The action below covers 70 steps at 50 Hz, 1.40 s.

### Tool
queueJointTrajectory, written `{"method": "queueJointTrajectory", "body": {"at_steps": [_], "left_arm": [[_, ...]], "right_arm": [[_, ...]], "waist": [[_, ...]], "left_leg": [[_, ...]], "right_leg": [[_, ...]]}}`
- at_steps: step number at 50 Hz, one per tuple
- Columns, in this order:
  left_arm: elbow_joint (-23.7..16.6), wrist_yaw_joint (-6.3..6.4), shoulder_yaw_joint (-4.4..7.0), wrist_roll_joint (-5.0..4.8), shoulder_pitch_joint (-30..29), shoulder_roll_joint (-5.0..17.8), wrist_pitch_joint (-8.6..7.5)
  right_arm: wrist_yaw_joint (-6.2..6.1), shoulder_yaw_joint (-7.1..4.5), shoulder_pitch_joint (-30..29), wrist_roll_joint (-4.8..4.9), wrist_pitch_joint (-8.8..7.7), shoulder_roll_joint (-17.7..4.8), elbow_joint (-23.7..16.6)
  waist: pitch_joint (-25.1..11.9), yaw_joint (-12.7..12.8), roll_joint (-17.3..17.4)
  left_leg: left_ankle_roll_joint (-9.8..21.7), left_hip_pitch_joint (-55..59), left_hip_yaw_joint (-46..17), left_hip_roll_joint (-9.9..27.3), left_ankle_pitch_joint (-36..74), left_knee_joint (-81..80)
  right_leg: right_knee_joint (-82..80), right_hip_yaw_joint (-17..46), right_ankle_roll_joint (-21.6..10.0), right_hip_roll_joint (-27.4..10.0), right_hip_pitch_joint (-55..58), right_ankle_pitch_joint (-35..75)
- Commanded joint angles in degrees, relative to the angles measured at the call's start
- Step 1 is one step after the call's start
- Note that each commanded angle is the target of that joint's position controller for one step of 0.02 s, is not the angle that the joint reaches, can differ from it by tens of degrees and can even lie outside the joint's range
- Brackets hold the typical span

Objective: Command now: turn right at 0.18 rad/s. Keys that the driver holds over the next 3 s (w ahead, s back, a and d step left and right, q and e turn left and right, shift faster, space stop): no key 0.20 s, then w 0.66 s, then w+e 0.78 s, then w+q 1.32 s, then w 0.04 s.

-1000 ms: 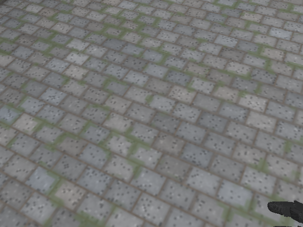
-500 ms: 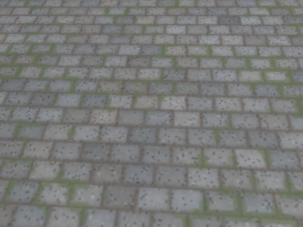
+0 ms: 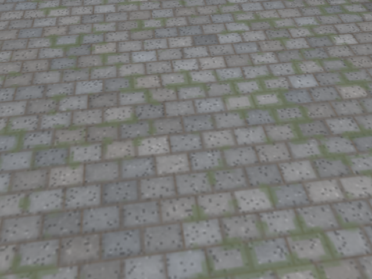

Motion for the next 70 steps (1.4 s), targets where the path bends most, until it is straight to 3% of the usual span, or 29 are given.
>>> {"method": "queueJointTrajectory", "body": {"at_steps": [1,2,7,12,14,17,20,21,22,23,24,25,27,29,34,38,41,43,44,45,46,47,49,52,55,60,65,68,70], "left_arm": [[-2.54,0.28,1.68,0.99,4.05,5.70,-1.40],[-1.79,0.46,2.05,1.14,3.15,7.35,-1.37],[-0.67,-0.03,1.99,0.51,0.44,5.89,-0.39],[2.04,0.15,1.76,0.44,2.26,4.47,-0.84],[2.19,0.15,1.98,-0.09,2.89,4.75,-1.47],[1.32,-0.37,1.78,-1.16,1.48,3.39,-4.07],[3.30,-1.27,2.02,-1.50,6.16,3.24,-5.92],[5.33,-1.45,2.54,-1.45,10.79,4.24,-6.19],[6.84,-1.36,3.60,-1.17,15.94,7.78,-6.58],[7.43,-1.95,5.00,-1.10,20.25,12.84,-7.00],[7.00,-2.05,4.19,-0.52,20.86,10.60,-7.60],[6.66,-1.88,3.48,-0.53,19.54,8.44,-8.15],[6.33,-1.61,2.87,-0.60,17.86,6.90,-8.03],[6.57,-1.46,1.76,-0.40,17.38,4.32,-7.11],[7.13,-0.20,2.01,-0.82,17.86,7.07,-6.11],[9.04,-0.13,2.45,-1.44,19.54,8.62,-6.33],[9.64,-0.05,2.96,-1.43,18.08,9.70,-5.90],[9.46,0.21,2.85,-0.84,17.07,9.60,-5.05],[8.17,0.36,1.87,0.30,17.83,7.23,-4.97],[7.98,-0.24,-0.58,-0.64,27.09,-1.88,-5.89],[9.04,-0.58,0.97,-2.39,22.45,5.24,-6.83],[6.86,-0.68,2.10,-3.82,15.21,8.42,-7.15],[6.09,-0.12,2.14,-2.30,10.67,7.33,-7.08],[7.69,0.00,2.07,-2.26,14.17,4.17,-4.84],[6.00,0.34,2.02,-1.70,10.03,3.52,-3.80],[3.53,-1.41,1.40,-1.52,1.68,2.56,-5.22],[-1.45,-3.55,0.51,-1.71,-7.83,1.36,-5.45],[-3.62,-4.62,1.29,-1.79,-7.69,2.99,-5.32],[-2.56,-4.63,3.20,-1.83,0.60,6.51,-4.89]], "right_arm": [[-0.14,-1.11,-1.80,-1.47,-1.14,-8.18,-3.55],[-0.06,-0.24,-4.61,-0.95,-1.44,-5.47,-4.38],[-0.18,0.08,-1.52,-0.39,-2.32,-6.31,-3.22],[-0.51,0.77,0.72,-0.13,-1.72,-5.28,-2.43],[-0.95,0.21,2.11,0.69,-1.24,-7.37,-2.07],[-1.50,-0.59,5.67,1.46,-1.69,-9.99,-0.84],[-1.14,-0.45,2.16,1.95,-1.70,-9.23,-1.80],[-0.89,-0.02,-0.15,1.92,-1.68,-7.59,-2.67],[-0.71,1.10,-2.92,1.72,-2.23,-3.87,-4.62],[-0.84,1.23,-3.74,1.74,-3.48,-3.42,-6.62],[-0.89,0.25,-3.73,2.32,-4.48,-6.60,-6.73],[-0.41,-0.13,-1.62,2.91,-5.16,-7.21,-5.92],[0.47,0.10,-1.94,2.41,-5.78,-5.88,-5.19],[1.68,0.13,-3.26,1.98,-5.63,-4.79,-5.39],[3.03,1.74,-10.73,1.48,-5.48,-1.01,-8.05],[3.01,1.20,-13.57,2.12,-5.64,-3.31,-9.58],[2.77,0.01,-9.92,1.80,-5.79,-5.96,-9.21],[1.70,-1.98,4.22,1.68,-5.22,-9.11,-5.34],[0.84,-2.85,14.44,1.09,-4.83,-12.27,-3.55],[1.36,-3.33,17.04,0.24,-4.96,-16.02,-2.34],[1.24,-2.05,15.61,0.83,-5.01,-9.94,-2.54],[0.89,-1.46,11.25,1.03,-5.16,-8.01,-2.52],[1.00,-0.91,5.31,0.02,-5.74,-5.54,-2.35],[1.25,-0.81,3.12,-0.37,-7.23,-3.52,-1.04],[1.07,-1.49,3.81,-0.22,-7.94,-5.37,0.91],[0.08,-1.73,5.62,-0.03,-7.17,-7.31,2.17],[-0.36,-2.22,11.96,0.92,-4.80,-9.41,4.51],[-0.88,-2.62,11.58,1.39,-3.08,-11.09,4.28],[-1.70,-2.97,10.43,1.37,-2.03,-12.53,3.47]], "waist": [[-6.14,3.57,13.15],[-4.66,3.30,10.83],[-3.18,0.66,5.46],[-3.54,-0.38,1.90],[0.57,-0.75,4.10],[5.56,-1.13,8.81],[5.08,2.25,8.72],[4.02,4.35,7.25],[3.18,5.85,-1.71],[1.49,6.80,-14.62],[1.61,6.93,-12.48],[1.51,5.16,-7.86],[1.12,4.31,-2.98],[1.29,3.61,-4.18],[3.76,5.19,-3.94],[5.70,4.75,-5.64],[2.44,1.20,-6.17],[-7.27,-6.21,-6.07],[-15.16,-9.64,-0.41],[-25.23,-4.13,17.60],[-21.20,-6.74,12.31],[-10.44,-6.08,8.65],[-3.25,-2.24,2.88],[-2.34,1.21,5.15],[1.17,1.13,3.37],[2.68,-1.70,1.94],[4.97,-5.50,0.92],[2.36,-3.27,3.47],[-3.69,2.15,6.07]], "left_leg": [[12.20,3.95,-16.59,17.13,23.41,-9.17],[11.93,2.44,-14.73,15.00,18.01,-9.78],[3.51,1.38,-6.02,6.28,4.13,-7.53],[3.74,2.31,-3.95,4.03,-7.50,-6.74],[6.80,1.29,-8.49,6.20,-22.98,-9.28],[13.18,2.22,-22.60,16.71,-31.41,-16.77],[11.35,-4.53,-17.16,14.04,-23.85,-14.94],[8.99,-9.21,-12.13,10.37,-18.99,-10.43],[4.96,-15.36,-3.34,3.51,-11.82,2.51],[1.85,-24.18,2.79,-2.31,-10.67,19.24],[2.00,-31.82,-2.21,-1.63,-18.51,30.06],[3.21,-35.03,-4.16,0.56,-16.08,35.43],[4.52,-38.04,-3.34,3.81,-7.59,35.40],[3.70,-34.68,-1.49,5.22,-2.14,31.01],[0.23,-25.11,3.20,2.89,10.68,11.34],[1.63,-18.52,2.58,1.43,15.87,3.43],[4.69,-13.10,3.08,-0.26,12.66,1.66],[7.62,6.17,5.23,-2.55,12.02,1.63],[10.89,24.96,-6.94,8.07,10.02,3.82],[20.01,40.70,-37.64,23.04,-8.00,-5.61],[18.25,36.05,-43.58,22.01,-18.70,-13.45],[15.45,27.02,-33.51,20.70,-17.07,-14.45],[13.22,11.56,-20.07,16.51,-2.62,-16.76],[12.99,3.66,-9.80,13.90,4.29,-21.49],[13.23,2.64,-3.76,14.20,9.37,-23.87],[10.83,6.39,6.49,11.51,16.75,-24.38],[10.26,18.23,9.68,14.81,22.90,-21.02],[8.80,23.12,11.94,15.83,44.06,-13.20],[7.44,22.75,13.28,15.31,60.17,0.69]], "right_leg": [[0.30,0.65,1.17,-2.90,-0.02,-7.27],[-0.90,0.07,2.25,-4.44,2.52,-4.60],[-5.26,1.14,0.33,-5.15,6.32,9.04],[-5.78,0.18,-0.26,-3.97,5.34,0.40],[-2.60,-2.57,-0.93,-2.17,-1.56,-13.39],[5.19,-7.68,-0.75,-3.59,-8.68,-8.92],[-2.30,-8.65,-2.52,-4.56,2.81,-6.48],[-5.71,-6.61,-3.19,-4.92,10.83,-3.87],[-12.05,6.05,-6.40,-10.79,15.91,-11.10],[-19.54,25.46,-12.81,-20.81,23.00,-12.58],[-20.64,32.06,-16.38,-24.80,26.27,-6.63],[-18.93,27.62,-15.65,-24.21,28.57,-2.15],[-19.29,18.71,-12.77,-21.80,29.77,4.05],[-21.21,11.19,-10.60,-18.74,26.48,12.82],[-25.02,0.65,-9.60,-14.82,16.62,17.16],[-26.14,-0.33,-8.88,-17.34,15.15,17.03],[-19.33,-2.03,-6.69,-18.55,20.51,35.29],[-1.79,-5.31,-4.12,-15.24,17.26,50.16],[15.73,-5.43,-2.51,-12.56,3.60,33.09],[36.96,-3.72,0.87,-1.16,-15.26,-14.64],[43.39,2.17,0.36,-3.17,-21.24,-15.99],[43.84,0.18,-0.14,-5.93,-24.88,-11.00],[38.61,-1.76,-0.29,-10.79,-20.09,-2.80],[35.24,-1.37,0.04,-13.14,-13.90,0.55],[30.19,-0.24,0.93,-13.60,-19.33,5.89],[12.88,-4.62,1.07,-12.17,-19.86,20.98],[3.40,-8.94,-0.47,-10.95,-24.34,18.84],[1.85,-13.06,-2.91,-7.22,-19.98,10.50],[2.20,-15.42,-5.70,-2.78,-8.20,5.04]]}}
Next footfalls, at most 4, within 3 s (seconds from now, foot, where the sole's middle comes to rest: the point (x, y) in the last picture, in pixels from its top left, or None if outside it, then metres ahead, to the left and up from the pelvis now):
0.88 left None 0.43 0.13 -0.77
1.42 right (230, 221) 0.70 -0.14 -0.77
1.92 left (203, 149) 1.06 -0.05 -0.77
2.44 right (251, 110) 1.30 -0.29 -0.77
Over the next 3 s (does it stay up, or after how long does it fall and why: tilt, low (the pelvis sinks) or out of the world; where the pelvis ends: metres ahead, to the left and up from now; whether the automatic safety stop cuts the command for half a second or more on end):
stays up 1.44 -0.12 -0.02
